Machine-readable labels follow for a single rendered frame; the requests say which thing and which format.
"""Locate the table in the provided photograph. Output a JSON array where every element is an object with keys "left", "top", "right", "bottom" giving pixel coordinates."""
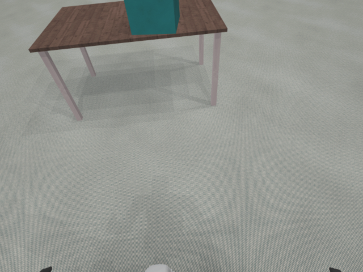
[{"left": 29, "top": 0, "right": 227, "bottom": 121}]

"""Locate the carton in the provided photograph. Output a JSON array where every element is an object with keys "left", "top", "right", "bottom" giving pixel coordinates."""
[{"left": 124, "top": 0, "right": 180, "bottom": 35}]

